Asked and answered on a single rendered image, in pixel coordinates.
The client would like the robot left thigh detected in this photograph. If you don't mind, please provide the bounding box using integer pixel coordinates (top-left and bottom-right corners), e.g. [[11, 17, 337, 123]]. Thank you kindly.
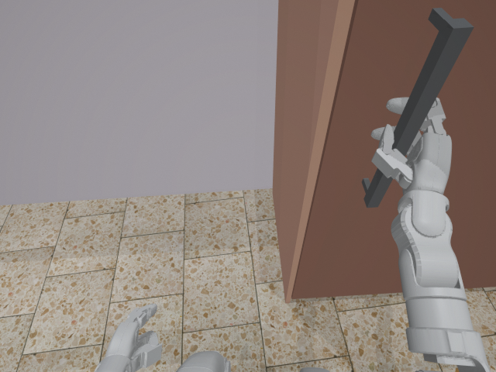
[[176, 351, 231, 372]]

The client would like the robot left hand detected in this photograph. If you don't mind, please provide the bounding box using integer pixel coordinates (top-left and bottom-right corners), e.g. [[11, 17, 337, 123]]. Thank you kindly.
[[105, 304, 162, 372]]

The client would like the wardrobe door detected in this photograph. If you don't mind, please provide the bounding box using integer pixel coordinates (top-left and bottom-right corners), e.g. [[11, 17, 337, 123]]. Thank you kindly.
[[291, 0, 496, 299]]

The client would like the robot right hand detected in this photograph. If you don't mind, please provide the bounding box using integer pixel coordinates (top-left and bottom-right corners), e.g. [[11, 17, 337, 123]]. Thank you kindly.
[[371, 98, 452, 195]]

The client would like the handle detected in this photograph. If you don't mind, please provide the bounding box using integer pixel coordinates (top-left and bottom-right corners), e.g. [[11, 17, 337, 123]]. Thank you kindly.
[[362, 8, 474, 208]]

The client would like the left robot forearm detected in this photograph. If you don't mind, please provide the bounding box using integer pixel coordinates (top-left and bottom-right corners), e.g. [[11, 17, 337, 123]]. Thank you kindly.
[[94, 355, 132, 372]]

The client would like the right robot forearm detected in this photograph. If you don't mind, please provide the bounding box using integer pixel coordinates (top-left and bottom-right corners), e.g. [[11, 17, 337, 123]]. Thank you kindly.
[[391, 189, 491, 372]]

